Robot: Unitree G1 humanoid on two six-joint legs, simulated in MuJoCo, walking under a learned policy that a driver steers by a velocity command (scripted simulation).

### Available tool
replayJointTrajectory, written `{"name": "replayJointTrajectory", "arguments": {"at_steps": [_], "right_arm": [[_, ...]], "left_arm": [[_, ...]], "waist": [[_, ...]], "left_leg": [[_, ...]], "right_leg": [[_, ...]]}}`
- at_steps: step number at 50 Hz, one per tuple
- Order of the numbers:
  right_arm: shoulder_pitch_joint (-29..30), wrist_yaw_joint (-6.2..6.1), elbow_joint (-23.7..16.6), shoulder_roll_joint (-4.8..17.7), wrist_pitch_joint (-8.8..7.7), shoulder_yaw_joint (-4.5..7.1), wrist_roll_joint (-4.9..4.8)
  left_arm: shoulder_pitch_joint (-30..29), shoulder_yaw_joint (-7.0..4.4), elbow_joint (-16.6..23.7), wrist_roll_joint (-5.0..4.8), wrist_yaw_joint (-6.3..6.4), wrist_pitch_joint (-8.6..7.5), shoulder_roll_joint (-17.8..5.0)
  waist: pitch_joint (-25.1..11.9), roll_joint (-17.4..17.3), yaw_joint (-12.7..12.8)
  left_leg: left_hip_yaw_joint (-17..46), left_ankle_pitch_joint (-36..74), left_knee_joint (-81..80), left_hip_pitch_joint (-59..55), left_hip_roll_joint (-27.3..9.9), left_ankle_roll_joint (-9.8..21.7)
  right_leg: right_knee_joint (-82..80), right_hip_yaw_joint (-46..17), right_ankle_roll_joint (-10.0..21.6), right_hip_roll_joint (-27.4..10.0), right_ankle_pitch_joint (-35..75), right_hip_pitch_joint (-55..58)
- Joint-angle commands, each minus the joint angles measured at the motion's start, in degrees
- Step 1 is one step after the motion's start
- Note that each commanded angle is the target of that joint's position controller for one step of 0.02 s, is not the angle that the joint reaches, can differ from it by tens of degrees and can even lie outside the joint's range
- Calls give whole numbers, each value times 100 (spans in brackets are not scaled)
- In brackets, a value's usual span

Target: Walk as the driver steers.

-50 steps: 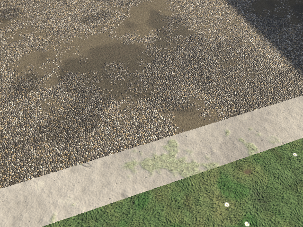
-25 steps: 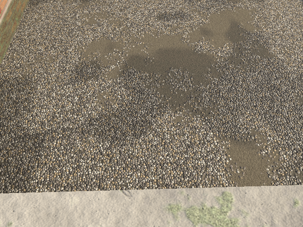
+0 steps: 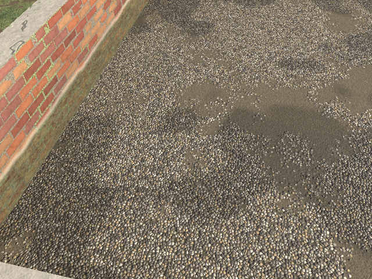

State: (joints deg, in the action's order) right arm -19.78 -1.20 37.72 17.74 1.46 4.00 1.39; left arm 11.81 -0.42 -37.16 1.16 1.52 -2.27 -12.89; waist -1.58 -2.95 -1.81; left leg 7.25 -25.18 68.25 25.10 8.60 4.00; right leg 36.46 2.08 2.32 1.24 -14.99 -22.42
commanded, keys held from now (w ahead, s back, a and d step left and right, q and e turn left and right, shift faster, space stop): w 0.44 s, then w+e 0.56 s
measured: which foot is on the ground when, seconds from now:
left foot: up 0.00-0.32, down 0.34-0.76, up 0.78-1.00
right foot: down 0.00-0.36, up 0.38-0.72, down 0.74-1.00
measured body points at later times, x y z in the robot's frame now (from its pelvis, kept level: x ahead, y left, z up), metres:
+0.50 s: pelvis +0.12 +0.04 +0.00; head +0.12 +0.06 +0.45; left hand +0.22 +0.31 -0.11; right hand +0.25 -0.19 -0.10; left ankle +0.17 +0.12 -0.72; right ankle +0.11 -0.10 -0.63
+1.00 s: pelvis +0.15 +0.04 +0.01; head +0.16 +0.03 +0.46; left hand +0.31 +0.27 -0.09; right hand +0.32 -0.24 -0.06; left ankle +0.26 +0.17 -0.68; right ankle +0.15 -0.04 -0.72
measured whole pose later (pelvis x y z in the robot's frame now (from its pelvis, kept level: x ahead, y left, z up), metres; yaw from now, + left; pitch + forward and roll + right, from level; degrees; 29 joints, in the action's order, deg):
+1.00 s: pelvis +0.15 +0.04 +0.01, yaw -11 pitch +0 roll +0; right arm -4.3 -2.0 33.2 16.3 2.8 0.9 1.4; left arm 14.0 0.0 -36.0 0.0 0.7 4.7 -12.6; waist 0.4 -1.8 2.8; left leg 3.9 -15.7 50.0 32.3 -0.9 -5.4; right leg 32.2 -6.5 4.0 7.7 -14.9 -17.1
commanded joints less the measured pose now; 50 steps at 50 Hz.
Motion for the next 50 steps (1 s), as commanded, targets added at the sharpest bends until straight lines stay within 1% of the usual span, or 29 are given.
{"name": "replayJointTrajectory", "arguments": {"at_steps": [1,4,8,10,13,15,16,17,18,19,20,21,22,23,25,26,27,29,32,34,35,37,38,39,40,42,44,45,50], "right_arm": [[-30,69,-491,129,68,6,58],[-104,17,-352,244,202,50,-3],[610,78,-467,-6,225,-69,-1],[862,47,-428,-33,172,-108,-13],[1246,91,-520,-73,121,-173,-61],[1091,99,-497,-32,60,-177,-85],[692,62,-367,-71,30,-190,-30],[-101,27,-115,47,-42,-136,40],[-779,-22,-153,547,-104,-65,81],[-798,-21,41,1021,-37,97,-169],[-511,-42,-62,814,-30,73,-261],[-110,-64,-115,418,-44,-51,-168],[147,-76,-119,190,-56,-139,-97],[455,-99,-160,60,-115,-190,-103],[539,-66,-163,78,-250,-201,-88],[803,-25,-252,78,-349,-224,-118],[807,5,-219,217,-428,-197,-109],[824,53,-213,172,-528,-227,-122],[514,42,-222,314,-404,-161,-51],[531,-64,-284,425,-247,-100,-22],[630,-81,-333,405,-195,-81,-8],[920,-141,-438,278,-107,-114,-83],[1019,-146,-563,-95,-88,-200,-131],[1511,-167,-1083,178,-66,-193,-72],[1796,-199,-1088,429,-68,-127,-55],[1749,-182,-993,482,-105,-112,-42],[1505,-181,-893,323,-41,-158,6],[1508,-130,-868,248,0,-183,58],[1789,-58,-841,133,97,-272,-19]], "left_arm": [[439,-153,73,56,-25,-136,-523],[762,-205,-189,-32,-123,-226,-681],[873,-214,-285,-93,-108,-200,-794],[924,-252,-330,-130,-131,-168,-883],[1094,-305,-336,-91,-137,-45,-1009],[1034,-346,-275,-74,-106,66,-1069],[871,-331,-196,-153,-92,146,-929],[957,-294,-183,-170,-81,199,-808],[936,-203,84,-251,-85,175,-440],[792,-240,343,-227,-66,243,-531],[423,-296,398,-160,-3,282,-741],[167,-283,449,-159,-3,273,-678],[227,-247,419,-135,4,286,-547],[368,-245,366,-110,-1,351,-518],[595,-298,214,-92,-14,512,-569],[443,-353,251,-97,-1,564,-662],[458,-323,230,-86,-17,606,-577],[331,-209,218,-35,-47,688,-409],[-222,-121,389,-61,-180,740,-379],[-531,-72,599,-39,-251,716,-339],[-537,-47,632,-90,-246,699,-306],[16,15,498,-36,-263,622,-120],[401,-30,433,88,-205,557,-372],[599,-353,419,-121,-159,582,-1323],[670,-369,460,-105,-118,602,-1273],[178,-259,586,-67,5,632,-980],[-276,-173,670,-132,12,589,-740],[-367,-145,680,-123,-4,587,-677],[-395,-219,701,-96,-91,600,-820]], "waist": [[157,977,-20],[54,907,-122],[75,788,-52],[121,886,69],[120,1159,333],[115,1222,284],[-65,976,78],[-409,589,-217],[-1036,-622,-494],[-941,-1587,-466],[-432,-914,-478],[-124,-505,-290],[-29,-285,-26],[-116,-434,168],[-222,-393,313],[1,-156,464],[-65,-341,526],[-163,-364,512],[-208,-425,103],[-194,-296,-30],[-175,-227,-5],[-314,96,277],[-201,1346,356],[-20,2443,711],[96,1639,802],[-9,789,478],[-163,720,181],[-212,734,193],[-265,688,342]], "left_leg": [[242,442,550,1498,-465,-211],[194,651,443,1435,-365,-303],[64,1531,-689,1441,-559,-351],[-384,1616,-1753,808,-680,-375],[-1035,1167,-2517,143,-701,-275],[-1066,997,-3099,-273,-739,-156],[-1188,1369,-3595,-817,-643,-91],[-759,1399,-3815,-1748,-761,68],[1058,2246,-4013,-2667,-2246,521],[2574,2138,-4830,-2772,-2859,1114],[2394,1745,-4795,-2287,-2873,1223],[1914,1865,-4720,-1818,-2678,1135],[1495,2067,-4702,-1356,-2466,960],[1083,2142,-4753,-1084,-2284,790],[727,2451,-4856,-629,-2190,762],[189,3310,-4930,65,-2055,693],[-50,3522,-4901,138,-1996,680],[-419,3631,-4704,-87,-1903,515],[-280,2661,-4576,-564,-2080,541],[38,1741,-4576,-730,-2286,505],[-1,1381,-4429,-689,-2293,454],[-296,1078,-3653,-77,-2024,136],[-925,752,-2105,870,-1448,-168],[-1060,-667,-1738,2190,-595,-484],[-480,-578,-1030,2575,-777,-645],[-321,56,-638,2274,-826,-866],[-346,547,-1028,1537,-954,-1001],[-436,712,-1141,1263,-903,-1042],[-468,1059,-2184,527,-847,-917]], "right_leg": [[-1889,-2065,827,-1558,319,818],[-1741,-1485,873,-1481,1776,757],[-1699,-927,781,-1422,1898,770],[-1547,-539,686,-1327,2469,629],[-1489,-558,765,-1326,1881,563],[-1345,-784,747,-1425,1436,686],[-911,-712,633,-1317,1608,752],[400,-386,393,-885,1860,557],[2698,154,24,-311,154,-278],[3578,-241,-102,503,-1748,-1818],[4053,-887,-173,342,-1572,-2144],[4241,-959,-235,259,-1289,-2209],[4078,-1007,-292,179,-1046,-1988],[3845,-1028,-385,122,-801,-1687],[3824,-974,-503,252,-485,-1137],[3273,-878,-552,358,-187,-565],[2954,-675,-543,367,-61,-267],[2036,-451,-470,175,89,18],[1406,-203,-232,78,-758,16],[964,-156,-69,63,-983,46],[490,-105,0,-13,-957,206],[-602,-142,209,103,-475,1400],[-892,-1527,469,-676,252,2005],[-1449,-3544,1188,-1554,692,1926],[-1466,-3806,1499,-1750,971,2002],[-1296,-3160,1401,-1595,2145,1581],[-1300,-2573,1042,-1057,2500,1155],[-1296,-2436,883,-856,2674,1028],[-1348,-2457,711,-465,1347,863]]}}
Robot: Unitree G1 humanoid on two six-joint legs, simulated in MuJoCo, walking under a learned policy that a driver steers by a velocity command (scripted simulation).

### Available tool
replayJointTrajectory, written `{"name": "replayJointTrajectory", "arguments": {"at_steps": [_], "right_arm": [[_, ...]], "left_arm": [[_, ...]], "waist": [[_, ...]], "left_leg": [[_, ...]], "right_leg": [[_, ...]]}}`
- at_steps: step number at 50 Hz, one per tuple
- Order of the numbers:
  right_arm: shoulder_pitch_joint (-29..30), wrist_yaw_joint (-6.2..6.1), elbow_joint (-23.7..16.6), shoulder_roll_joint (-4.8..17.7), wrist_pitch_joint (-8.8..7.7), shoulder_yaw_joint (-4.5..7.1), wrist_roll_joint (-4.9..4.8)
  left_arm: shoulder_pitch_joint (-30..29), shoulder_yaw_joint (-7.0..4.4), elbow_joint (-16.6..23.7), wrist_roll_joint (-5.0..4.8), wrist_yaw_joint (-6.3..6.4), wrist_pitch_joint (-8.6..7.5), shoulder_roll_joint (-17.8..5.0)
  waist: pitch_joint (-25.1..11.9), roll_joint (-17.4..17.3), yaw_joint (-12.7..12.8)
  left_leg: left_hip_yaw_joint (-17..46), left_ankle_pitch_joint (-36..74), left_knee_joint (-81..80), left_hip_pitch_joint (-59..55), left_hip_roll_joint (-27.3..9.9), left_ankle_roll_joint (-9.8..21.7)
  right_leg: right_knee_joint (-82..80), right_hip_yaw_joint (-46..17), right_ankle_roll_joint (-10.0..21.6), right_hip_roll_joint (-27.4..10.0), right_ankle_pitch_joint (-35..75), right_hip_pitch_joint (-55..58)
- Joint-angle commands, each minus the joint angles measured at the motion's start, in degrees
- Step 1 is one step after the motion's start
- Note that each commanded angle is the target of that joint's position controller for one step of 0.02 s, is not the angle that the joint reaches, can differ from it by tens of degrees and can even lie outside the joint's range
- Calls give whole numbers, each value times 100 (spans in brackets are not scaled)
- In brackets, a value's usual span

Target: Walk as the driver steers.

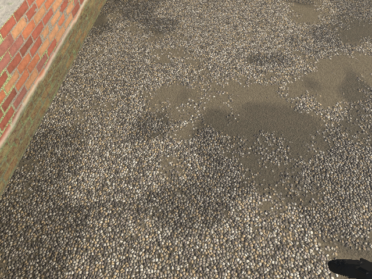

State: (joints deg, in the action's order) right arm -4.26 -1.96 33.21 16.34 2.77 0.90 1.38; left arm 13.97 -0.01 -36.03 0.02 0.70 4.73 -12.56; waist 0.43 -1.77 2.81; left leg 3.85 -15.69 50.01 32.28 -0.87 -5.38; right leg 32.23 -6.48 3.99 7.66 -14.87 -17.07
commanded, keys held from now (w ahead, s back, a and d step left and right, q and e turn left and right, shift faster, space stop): w+e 0.58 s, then w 0.26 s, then w+q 0.16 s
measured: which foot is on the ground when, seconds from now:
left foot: up 0.00-0.10, down 0.12-1.00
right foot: down 0.00-0.14, up 0.16-0.36, down 0.38-1.00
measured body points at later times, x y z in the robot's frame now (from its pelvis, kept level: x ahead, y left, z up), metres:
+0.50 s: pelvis +0.00 +0.02 -0.01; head +0.00 +0.00 +0.44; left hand +0.27 +0.19 -0.06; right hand +0.12 -0.26 -0.09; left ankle +0.07 +0.13 -0.71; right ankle +0.01 -0.08 -0.73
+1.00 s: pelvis +0.06 +0.00 -0.01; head +0.04 +0.00 +0.44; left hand +0.36 +0.09 -0.05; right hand +0.11 -0.26 -0.11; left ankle +0.07 +0.11 -0.73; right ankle +0.02 -0.09 -0.73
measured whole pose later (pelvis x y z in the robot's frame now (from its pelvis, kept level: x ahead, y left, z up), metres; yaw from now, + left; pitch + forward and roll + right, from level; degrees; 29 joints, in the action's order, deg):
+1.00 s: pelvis +0.06 +0.00 -0.01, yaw -22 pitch -2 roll +0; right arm -12.2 -0.1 36.3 11.4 2.7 -1.6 0.2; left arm 0.9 2.6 -32.7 1.0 0.8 3.8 -10.2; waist -0.4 -0.7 -1.1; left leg -0.7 -21.8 35.8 11.7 1.6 1.6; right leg 36.9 -4.8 2.6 4.9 -19.9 -14.4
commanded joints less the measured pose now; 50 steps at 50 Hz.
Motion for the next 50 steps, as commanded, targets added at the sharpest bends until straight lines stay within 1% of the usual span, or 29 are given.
{"name": "replayJointTrajectory", "arguments": {"at_steps": [1,4,5,6,7,8,9,10,11,13,15,19,20,21,22,23,25,28,31,32,33,34,36,40,42,44,46,47,50], "right_arm": [[258,28,-404,237,-56,2,51],[87,49,-422,41,-160,-83,15],[-192,53,-317,-155,-174,-136,108],[-571,39,-259,-110,-199,-130,199],[-362,64,-259,394,-221,30,193],[-459,88,-343,541,-188,86,147],[-529,76,-392,566,-188,76,133],[-407,68,-444,480,-217,35,109],[-171,53,-495,355,-229,-19,102],[153,106,-545,330,-295,-44,34],[287,144,-578,278,-261,-33,-25],[359,122,-524,284,-106,10,-87],[404,131,-557,143,-67,14,-36],[466,187,-800,-185,-39,-106,-65],[816,200,-967,69,-50,-65,-60],[915,237,-1012,253,-81,9,-46],[498,259,-860,287,-193,35,-48],[218,252,-650,81,-194,-20,-26],[-161,225,-470,-314,-137,-132,-2],[-365,193,-482,-328,-138,-158,93],[-184,215,-490,151,-103,-16,77],[-357,249,-447,305,-80,18,35],[-102,247,-499,230,-84,-50,-44],[271,270,-524,79,-175,-138,-105],[270,294,-548,1,-149,-151,-89],[-95,204,-340,83,-136,-98,-139],[-169,186,-280,45,-113,-84,-151],[-244,175,-277,-33,-109,-134,-124],[-327,146,-215,-70,-112,-137,-107]], "left_arm": [[-745,-239,622,33,-5,-109,-834],[-805,-261,664,75,13,-47,-877],[-947,-233,710,53,30,-22,-788],[-876,-198,731,0,57,-38,-629],[-770,-111,869,-132,26,-39,-311],[-1049,-129,942,-71,11,-47,-453],[-1344,-232,973,0,-8,-68,-724],[-1436,-304,970,-56,-24,-110,-849],[-1388,-279,960,-70,-61,-135,-789],[-1101,-255,809,-4,-50,-108,-701],[-1103,-233,787,-53,-79,-53,-655],[-862,-126,714,137,-195,-37,-457],[-558,-99,652,137,-152,-17,-420],[-713,-274,711,-38,-113,-23,-1030],[-862,-352,857,-99,-80,-12,-1281],[-967,-353,929,-43,-2,-27,-1288],[-1196,-337,921,10,121,-62,-1170],[-1643,-256,981,-23,116,-130,-880],[-1546,-189,892,-150,98,-78,-665],[-1349,-132,869,-205,95,-106,-462],[-1456,-73,1021,-274,82,-110,-304],[-1770,-119,1114,-173,76,-124,-552],[-1915,-133,1042,-49,0,-186,-651],[-1500,-3,785,96,-113,-226,-335],[-1604,23,765,52,-114,-213,-359],[-1693,63,790,125,-22,-159,-283],[-1673,77,747,98,18,-174,-297],[-1467,85,697,145,41,-153,-313],[-1454,76,712,78,51,-149,-375]], "waist": [[-307,416,-213],[-415,574,-246],[-547,533,-355],[-752,262,-404],[-1029,-1040,-247],[-833,-1433,-591],[-586,-1049,-708],[-489,-655,-613],[-429,-486,-412],[-409,-588,-189],[-477,-767,-190],[-390,-344,-53],[-340,-63,13],[-149,1486,-29],[233,2006,174],[204,1762,129],[-192,1249,-220],[-641,1150,-344],[-758,570,-470],[-968,95,-461],[-762,-1093,-485],[-392,-1162,-721],[-36,-735,-620],[-291,-495,-222],[-296,-145,-200],[-480,126,-170],[-486,338,-162],[-417,544,-115],[-304,691,-142]], "left_leg": [[-185,274,-731,-582,156,59],[-220,331,-1612,-1606,213,204],[-319,650,-2092,-2265,164,277],[-84,946,-2008,-3120,-250,461],[620,822,-1925,-3677,-844,776],[1447,473,-2506,-3320,-1411,1084],[1785,473,-2817,-2815,-1663,1310],[1781,367,-2942,-2389,-1692,1396],[1577,164,-3046,-2007,-1656,1420],[1052,-70,-3192,-1478,-1352,1225],[748,-964,-3241,-1403,-1125,1120],[-81,-1592,-2786,-874,-740,775],[-462,-1295,-2042,-751,-473,641],[-1217,-863,-1104,-522,213,279],[-979,-870,-477,133,361,243],[-500,-921,-79,402,304,204],[-213,-615,-61,60,217,159],[-400,-328,-754,-1185,351,233],[-517,256,-2167,-2620,185,386],[-52,21,-2122,-3461,-339,544],[772,-615,-2473,-3361,-756,721],[1440,-1115,-3006,-3085,-1145,898],[1681,-1050,-3214,-2613,-1220,1126],[687,-850,-2933,-1774,-520,979],[354,-652,-2694,-1842,-379,921],[280,324,-2272,-2267,-388,996],[174,561,-2031,-2375,-262,1026],[11,651,-1866,-2256,-128,981],[-84,522,-1563,-2147,124,940]], "right_leg": [[-852,-1472,523,-1073,1700,-39],[-715,-1782,482,-1038,1316,-272],[-544,-1765,347,-908,966,-469],[-106,-1628,182,-746,241,-912],[442,-825,-76,-177,-950,-1667],[1093,-340,-233,-77,-1367,-1940],[1704,-258,-369,-143,-1337,-1944],[2056,-214,-482,-228,-1143,-1805],[2115,-133,-509,-352,-939,-1573],[1868,100,-536,-516,-709,-940],[1580,357,-511,-532,-677,-616],[340,608,-222,-404,-266,630],[-16,203,-62,-638,-416,716],[-927,-1285,293,-1130,-1804,40],[-1560,-2319,509,-1550,-2150,-47],[-1560,-2614,635,-1702,-1554,90],[-1240,-2270,598,-1552,-481,179],[-994,-1782,471,-1129,592,22],[-757,-1706,208,-957,-34,-353],[-336,-1565,65,-842,-785,-877],[11,-833,-173,-327,-959,-1412],[323,-621,-278,-259,-848,-1730],[223,-377,-363,-362,-510,-1542],[-94,-48,-279,-415,20,125],[-93,-137,-191,-455,152,178],[-70,-95,-70,-501,308,101],[-115,-80,-46,-578,416,101],[-142,-87,-45,-676,684,197],[-166,-204,-11,-860,1174,190]]}}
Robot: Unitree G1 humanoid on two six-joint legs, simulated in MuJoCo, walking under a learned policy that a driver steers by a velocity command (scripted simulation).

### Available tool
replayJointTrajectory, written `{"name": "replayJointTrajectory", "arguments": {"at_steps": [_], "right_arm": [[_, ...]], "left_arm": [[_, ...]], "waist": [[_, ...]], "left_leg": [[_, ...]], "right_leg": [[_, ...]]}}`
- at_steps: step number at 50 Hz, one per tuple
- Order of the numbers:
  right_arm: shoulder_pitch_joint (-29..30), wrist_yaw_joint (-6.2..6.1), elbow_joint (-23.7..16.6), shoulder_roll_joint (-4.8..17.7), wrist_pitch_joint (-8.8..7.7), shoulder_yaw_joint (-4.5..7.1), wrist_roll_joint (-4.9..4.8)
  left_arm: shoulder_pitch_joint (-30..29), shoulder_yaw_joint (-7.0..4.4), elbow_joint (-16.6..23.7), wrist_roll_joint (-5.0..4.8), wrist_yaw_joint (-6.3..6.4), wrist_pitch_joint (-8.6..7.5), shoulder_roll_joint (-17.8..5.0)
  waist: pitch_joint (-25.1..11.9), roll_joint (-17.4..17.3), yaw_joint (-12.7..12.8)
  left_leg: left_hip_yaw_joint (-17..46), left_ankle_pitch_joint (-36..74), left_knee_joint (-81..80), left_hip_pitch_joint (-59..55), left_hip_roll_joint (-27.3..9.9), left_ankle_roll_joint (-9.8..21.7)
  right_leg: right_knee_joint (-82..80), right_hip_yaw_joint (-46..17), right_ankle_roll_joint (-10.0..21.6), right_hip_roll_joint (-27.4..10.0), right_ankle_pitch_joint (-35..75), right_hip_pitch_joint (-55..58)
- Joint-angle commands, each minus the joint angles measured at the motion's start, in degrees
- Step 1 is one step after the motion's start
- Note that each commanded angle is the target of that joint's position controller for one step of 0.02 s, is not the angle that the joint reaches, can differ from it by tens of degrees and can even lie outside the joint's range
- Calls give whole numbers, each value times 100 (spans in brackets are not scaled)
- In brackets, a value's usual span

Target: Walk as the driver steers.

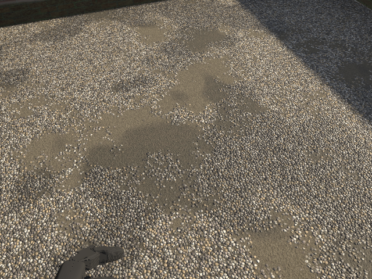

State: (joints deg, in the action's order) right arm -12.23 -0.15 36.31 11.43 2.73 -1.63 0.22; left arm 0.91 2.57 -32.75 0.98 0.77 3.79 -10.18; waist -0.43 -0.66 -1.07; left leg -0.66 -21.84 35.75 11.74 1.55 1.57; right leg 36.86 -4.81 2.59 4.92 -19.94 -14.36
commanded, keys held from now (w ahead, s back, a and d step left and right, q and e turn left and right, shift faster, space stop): w+q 0.96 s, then w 0.04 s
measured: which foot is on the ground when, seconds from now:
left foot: down 0.00-1.00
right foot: down 0.00-1.00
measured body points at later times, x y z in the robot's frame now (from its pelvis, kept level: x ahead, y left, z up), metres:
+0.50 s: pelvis +0.00 -0.01 -0.01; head +0.00 +0.01 +0.44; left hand +0.15 +0.25 -0.09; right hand +0.25 -0.18 -0.08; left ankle -0.03 +0.10 -0.72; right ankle +0.00 -0.10 -0.72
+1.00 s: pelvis -0.06 -0.01 -0.02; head -0.07 +0.02 +0.43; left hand +0.05 +0.28 -0.10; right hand +0.19 -0.17 -0.09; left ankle -0.03 +0.10 -0.72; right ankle -0.01 -0.09 -0.72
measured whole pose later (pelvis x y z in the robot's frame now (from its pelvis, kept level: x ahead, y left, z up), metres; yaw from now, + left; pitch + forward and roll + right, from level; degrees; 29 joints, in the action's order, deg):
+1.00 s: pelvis -0.06 -0.01 -0.02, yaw +25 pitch -2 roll -2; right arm -10.7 -0.4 33.1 11.7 4.4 0.2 -0.8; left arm 5.5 -0.7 -32.9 1.2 0.5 4.0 -11.7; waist 0.6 2.1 -2.7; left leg 11.6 -17.5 46.1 25.7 8.4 1.8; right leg 45.9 13.5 0.4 -3.8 -28.0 -19.2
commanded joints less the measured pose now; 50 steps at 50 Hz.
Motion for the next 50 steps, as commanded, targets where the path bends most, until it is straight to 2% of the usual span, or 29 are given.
{"name": "replayJointTrajectory", "arguments": {"at_steps": [1,3,4,9,13,16,17,20,21,23,24,25,27,31,34,37,40,42,44,45,46,47,48,49,50], "right_arm": [[439,-40,-507,429,-108,126,13],[436,-45,-492,463,-76,154,27],[460,-57,-504,421,-45,149,70],[528,-89,-553,481,47,221,48],[611,-103,-577,512,74,266,-5],[695,-102,-606,535,127,289,-32],[752,-85,-632,523,160,282,-26],[810,-69,-657,596,216,298,-49],[952,-16,-777,540,229,258,-40],[979,2,-803,570,239,254,-31],[972,7,-812,590,237,254,-31],[1114,-14,-898,547,257,264,-85],[1092,-29,-919,535,272,248,-57],[1001,-3,-897,649,268,265,-77],[973,2,-924,689,267,273,-76],[999,-11,-973,646,233,280,-86],[945,-43,-981,515,180,281,-107],[873,-61,-947,422,157,277,-98],[1006,-59,-972,437,173,294,-29],[969,-40,-989,475,161,327,-54],[730,-27,-915,509,125,340,-78],[311,-48,-742,643,95,395,-78],[59,-60,-656,761,76,427,-96],[-32,-42,-648,903,71,422,-96],[207,-37,-754,1033,38,422,-139]], "left_arm": [[-139,-184,395,-27,57,-55,-620],[-101,-184,408,-3,71,-79,-627],[-159,-137,481,-11,62,-85,-453],[89,-233,463,32,125,-103,-586],[135,-319,487,70,150,-68,-648],[139,-356,519,95,140,-60,-626],[154,-330,503,162,131,-60,-555],[77,-349,555,165,101,-63,-528],[47,-324,563,136,69,-123,-499],[72,-349,577,139,31,-159,-530],[70,-358,587,146,26,-165,-536],[17,-339,612,151,25,-194,-499],[9,-337,641,156,5,-211,-476],[-126,-332,723,142,-18,-189,-409],[-99,-344,733,132,-33,-204,-385],[13,-373,697,141,-36,-214,-387],[65,-426,622,157,-29,-183,-463],[-38,-463,580,156,-11,-151,-555],[-44,-465,548,152,19,-167,-616],[-104,-458,500,119,38,-191,-644],[-196,-452,525,139,50,-172,-640],[-240,-446,534,76,30,-145,-625],[-300,-421,575,12,-4,-101,-542],[-374,-373,704,-42,-37,-57,-389],[-462,-347,847,-78,-76,-24,-339]], "waist": [[-236,580,237],[-293,503,222],[-374,416,257],[-524,267,243],[-596,190,188],[-623,137,160],[-662,150,142],[-600,26,92],[-515,58,78],[-555,85,77],[-569,82,68],[-545,121,79],[-522,46,7],[-389,-215,-68],[-350,-313,-61],[-424,-154,7],[-509,282,14],[-456,631,-43],[-288,710,33],[-220,636,-41],[-239,479,-175],[-168,233,-274],[-89,-408,-409],[21,-1173,-440],[180,-1433,-307]], "left_leg": [[378,1155,-52,-95,-83,242],[417,1349,96,-102,-41,249],[460,1579,133,-31,-53,199],[569,1927,355,91,58,201],[698,2322,490,164,122,216],[851,2717,508,207,122,286],[949,2801,486,225,117,303],[1206,2957,353,426,91,381],[1281,2654,289,748,91,380],[1316,2369,230,996,148,369],[1353,2289,199,1069,165,373],[1453,2164,136,1206,175,327],[1449,1887,51,1332,226,326],[2034,1683,-357,1703,137,460],[2350,1480,-573,2036,168,465],[2267,1171,-529,2376,267,402],[1709,718,-118,2573,454,312],[1269,403,392,2498,528,282],[955,310,866,2034,426,253],[875,460,857,1790,361,240],[857,436,732,1657,387,269],[992,273,399,1743,434,356],[1497,221,-308,1941,326,516],[2536,125,-1085,2089,137,697],[3641,-736,-1554,2087,-40,840]], "right_leg": [[-613,-387,140,-632,1835,-67],[-487,-322,148,-658,2194,-27],[-403,-250,127,-676,2551,132],[-114,-18,32,-702,3151,379],[55,220,-104,-729,3438,455],[134,481,-200,-669,3072,415],[121,574,-230,-662,2949,419],[195,796,-307,-582,2292,391],[159,788,-354,-613,2201,505],[147,820,-322,-744,2080,664],[142,853,-310,-773,1943,691],[54,847,-306,-791,2052,803],[30,937,-287,-872,1742,815],[103,1123,-349,-616,521,837],[150,1132,-342,-545,160,1019],[51,1068,-262,-785,258,1364],[-214,953,-106,-1376,573,1544],[-530,854,18,-1845,506,1262],[-855,830,90,-2109,179,459],[-891,930,42,-2050,-158,109],[-820,1042,19,-1963,-562,-31],[-543,1226,-24,-1692,-1045,-52],[179,1628,-158,-1194,-1254,14],[1005,1802,-303,-432,-1508,-153],[1446,1365,-342,21,-1710,-587]]}}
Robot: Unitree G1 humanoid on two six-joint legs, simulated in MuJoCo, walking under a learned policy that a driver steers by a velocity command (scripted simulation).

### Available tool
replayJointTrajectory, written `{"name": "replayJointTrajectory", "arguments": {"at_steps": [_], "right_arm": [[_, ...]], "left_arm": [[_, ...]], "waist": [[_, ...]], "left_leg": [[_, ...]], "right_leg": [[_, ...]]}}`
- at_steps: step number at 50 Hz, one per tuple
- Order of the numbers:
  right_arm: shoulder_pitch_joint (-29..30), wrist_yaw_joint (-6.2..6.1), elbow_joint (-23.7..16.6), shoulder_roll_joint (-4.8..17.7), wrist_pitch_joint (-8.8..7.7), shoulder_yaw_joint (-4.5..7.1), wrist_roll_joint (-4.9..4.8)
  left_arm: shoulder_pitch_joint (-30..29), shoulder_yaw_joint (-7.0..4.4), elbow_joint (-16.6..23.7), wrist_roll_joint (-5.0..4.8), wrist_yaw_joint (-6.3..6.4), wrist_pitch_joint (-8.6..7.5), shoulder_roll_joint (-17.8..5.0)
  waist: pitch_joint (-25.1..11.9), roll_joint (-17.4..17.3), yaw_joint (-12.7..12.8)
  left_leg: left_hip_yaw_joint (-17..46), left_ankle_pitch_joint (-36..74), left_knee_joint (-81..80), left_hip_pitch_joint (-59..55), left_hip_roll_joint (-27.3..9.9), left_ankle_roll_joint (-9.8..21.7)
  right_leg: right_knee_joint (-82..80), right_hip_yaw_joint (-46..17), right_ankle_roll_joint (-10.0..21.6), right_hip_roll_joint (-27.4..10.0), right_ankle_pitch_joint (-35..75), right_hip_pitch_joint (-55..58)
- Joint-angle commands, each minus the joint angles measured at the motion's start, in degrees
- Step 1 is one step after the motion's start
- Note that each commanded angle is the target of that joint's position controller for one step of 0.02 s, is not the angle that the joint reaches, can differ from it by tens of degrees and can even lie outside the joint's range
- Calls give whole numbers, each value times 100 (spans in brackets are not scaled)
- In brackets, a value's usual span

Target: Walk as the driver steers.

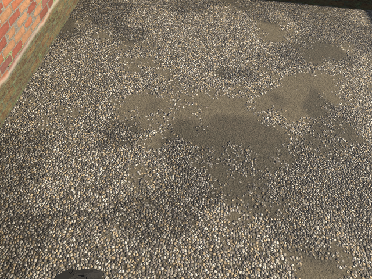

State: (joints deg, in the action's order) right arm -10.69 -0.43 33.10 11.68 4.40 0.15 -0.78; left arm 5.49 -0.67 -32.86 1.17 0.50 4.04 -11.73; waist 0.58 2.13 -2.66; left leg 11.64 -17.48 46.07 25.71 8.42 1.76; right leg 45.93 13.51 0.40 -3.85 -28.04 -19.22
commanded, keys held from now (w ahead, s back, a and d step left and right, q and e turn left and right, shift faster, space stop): w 1.00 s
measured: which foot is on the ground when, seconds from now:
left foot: down 0.00-0.14, up 0.16-0.38, down 0.40-1.00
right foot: down 0.00-1.00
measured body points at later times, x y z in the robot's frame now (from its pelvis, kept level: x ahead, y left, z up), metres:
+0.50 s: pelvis +0.01 +0.03 +0.01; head +0.00 +0.04 +0.46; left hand +0.10 +0.29 -0.09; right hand +0.26 -0.13 -0.05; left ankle +0.02 +0.14 -0.71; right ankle -0.01 -0.09 -0.71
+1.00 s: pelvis +0.04 +0.04 +0.01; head +0.03 +0.04 +0.46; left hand +0.16 +0.27 -0.09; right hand +0.26 -0.15 -0.07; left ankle +0.02 +0.14 -0.71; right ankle -0.01 -0.09 -0.71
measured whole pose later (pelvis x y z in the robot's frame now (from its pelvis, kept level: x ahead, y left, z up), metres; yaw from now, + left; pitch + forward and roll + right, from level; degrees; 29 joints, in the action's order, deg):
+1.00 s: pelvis +0.04 +0.04 +0.01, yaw +9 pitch -1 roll +0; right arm -6.7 -1.3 35.9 10.1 2.0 -1.7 0.2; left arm 13.1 1.9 -34.3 1.1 1.1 2.3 -8.9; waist -0.6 0.1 -0.2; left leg 5.2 -22.0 41.4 18.0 5.0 2.2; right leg 38.9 3.5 0.1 -1.3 -27.4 -10.5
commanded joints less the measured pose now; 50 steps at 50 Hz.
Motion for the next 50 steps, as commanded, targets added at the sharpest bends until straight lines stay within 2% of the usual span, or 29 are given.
{"name": "replayJointTrajectory", "arguments": {"at_steps": [1,2,3,4,5,6,7,8,9,10,12,14,15,17,18,19,20,21,22,23,24,26,28,30,33,37,46,47,50], "right_arm": [[367,-84,-560,1045,-135,252,18],[768,-164,-699,1006,-177,247,127],[1053,-215,-744,822,-194,216,177],[1230,-211,-760,687,-175,196,149],[1204,-156,-694,662,-142,237,38],[936,-116,-596,465,-119,210,-13],[721,-43,-593,140,-125,136,-152],[1211,-23,-819,539,-171,219,15],[1331,-10,-791,688,-232,281,53],[1207,16,-695,647,-272,259,49],[856,77,-481,561,-263,235,121],[812,100,-392,433,-223,170,145],[892,108,-399,395,-216,128,141],[1046,113,-419,300,-243,40,124],[1002,63,-424,172,-265,-13,126],[878,35,-368,77,-278,-60,187],[699,5,-356,114,-299,-74,264],[874,-26,-284,442,-332,26,187],[831,-6,-334,557,-336,54,64],[755,-10,-352,675,-323,60,14],[788,-65,-365,673,-279,41,28],[1053,-124,-395,614,-260,12,24],[1101,-126,-384,431,-280,-57,42],[1098,-117,-351,329,-297,-90,44],[1065,-94,-331,244,-312,-113,48],[959,-58,-278,236,-350,-110,59],[914,-59,-255,225,-369,-95,62],[742,-84,-205,269,-336,-77,111],[659,-119,-153,267,-301,-62,113]], "left_arm": [[-997,-20,919,-84,-68,-58,-213],[-813,-36,922,-92,1,-95,-157],[-580,-31,828,-26,36,-176,-233],[-318,1,665,-27,59,-254,-200],[299,-8,371,-52,31,-304,-88],[803,-30,144,29,45,-263,-83],[877,-81,185,168,48,-250,-346],[872,-176,213,88,23,-245,-763],[602,-150,236,44,17,-285,-728],[223,-65,299,22,12,-350,-590],[-159,32,338,-32,-7,-491,-462],[-281,98,383,-77,-82,-546,-324],[-185,93,366,-76,-99,-544,-349],[226,30,297,-38,-80,-476,-523],[378,-33,238,-29,-67,-417,-568],[610,-59,188,-39,-39,-350,-610],[701,-77,200,-57,-14,-307,-593],[919,9,304,-107,-57,-325,-308],[655,18,402,-29,-54,-349,-325],[452,-22,497,-12,-50,-354,-397],[268,0,550,18,9,-324,-341],[498,38,496,-5,13,-309,-214],[580,33,405,-12,17,-305,-157],[567,38,382,-14,32,-259,-110],[478,45,401,-28,55,-197,-91],[379,57,437,-46,74,-177,-89],[472,104,343,-35,41,-263,-148],[498,141,359,7,73,-272,-153],[581,154,338,12,87,-276,-148]], "waist": [[91,-1811,-92],[-157,-1739,219],[-382,-1493,442],[-576,-1329,529],[-785,-1248,656],[-855,-772,704],[-974,782,747],[-286,1019,955],[4,581,691],[23,412,438],[-147,632,176],[-312,706,88],[-372,654,133],[-424,538,313],[-326,386,327],[-417,276,378],[-485,147,386],[-795,-836,500],[-656,-1256,238],[-439,-1417,129],[-327,-1247,79],[-438,-1041,296],[-605,-773,363],[-624,-579,390],[-527,-291,381],[-372,-106,351],[-334,-228,292],[-247,-382,192],[-424,-325,210]], "left_leg": [[2812,-1375,-2775,596,-866,897],[2898,-1140,-2658,410,-1073,932],[2678,-917,-2634,188,-1054,786],[2262,-572,-2694,118,-943,596],[1824,-770,-2647,451,-733,470],[1359,-1017,-2371,1041,-423,158],[605,-1427,-575,1783,84,13],[289,-974,-32,2395,186,-68],[371,-518,170,2164,-5,-187],[296,-126,128,1647,-109,-279],[-135,291,374,622,-199,-366],[-455,378,384,-26,-292,-369],[-614,238,171,-184,-340,-355],[-959,-326,-468,-413,-388,-283],[-1057,-44,-1157,-613,-448,-204],[-1140,105,-1469,-1062,-371,-89],[-791,671,-1298,-1536,-548,50],[-327,1007,-1054,-1820,-786,290],[263,560,-1562,-1489,-1097,468],[848,295,-1963,-1270,-1382,670],[1155,722,-2112,-1266,-1551,759],[876,1137,-1931,-1084,-1343,623],[487,1420,-1763,-1006,-1059,424],[229,1426,-1624,-967,-884,338],[-9,1323,-1473,-872,-744,268],[-167,1246,-1379,-777,-675,196],[-407,1284,-1107,-703,-622,192],[-418,1666,-1105,-697,-614,192],[-409,1916,-1033,-824,-632,220]], "right_leg": [[1086,-1047,-88,969,-827,-437],[1236,-1616,-38,845,-380,-532],[573,-1805,21,697,-106,-398],[-404,-1676,78,631,187,201],[-1152,-1275,175,660,1002,1329],[-1572,-1117,257,546,1012,2486],[-1823,-2596,445,-525,18,2911],[-2497,-3701,566,-1224,-123,1901],[-2685,-3835,594,-1286,-78,1326],[-2839,-3581,578,-1146,1,817],[-2854,-2886,630,-763,670,224],[-2632,-2386,606,-539,1703,17],[-2501,-2192,613,-485,2060,102],[-2194,-2035,681,-436,2391,435],[-1864,-1880,664,-402,2360,486],[-1629,-1836,594,-305,2329,458],[-1258,-1749,493,-197,2182,169],[-1153,-1294,218,211,1134,-238],[-777,-800,21,411,447,-347],[-527,-760,-58,465,414,-491],[-633,-900,-79,447,478,-503],[-956,-944,-73,414,702,34],[-1062,-919,-77,426,913,571],[-1112,-929,-89,375,1080,818],[-1179,-992,-57,280,1195,914],[-1252,-1081,14,221,1197,892],[-1211,-1209,169,157,1637,934],[-1151,-1181,162,150,2062,878],[-1056,-1126,130,184,2348,968]]}}
Velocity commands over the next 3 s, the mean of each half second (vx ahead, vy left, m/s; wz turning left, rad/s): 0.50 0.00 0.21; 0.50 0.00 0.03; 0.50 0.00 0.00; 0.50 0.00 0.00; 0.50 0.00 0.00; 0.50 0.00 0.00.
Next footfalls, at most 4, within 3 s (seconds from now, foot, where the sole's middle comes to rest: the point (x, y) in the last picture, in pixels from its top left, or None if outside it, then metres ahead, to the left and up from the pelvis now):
0.40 left None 0.06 0.14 -0.74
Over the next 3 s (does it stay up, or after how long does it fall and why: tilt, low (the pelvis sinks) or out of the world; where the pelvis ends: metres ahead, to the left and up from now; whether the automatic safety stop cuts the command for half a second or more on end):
stays up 0.03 0.02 0.01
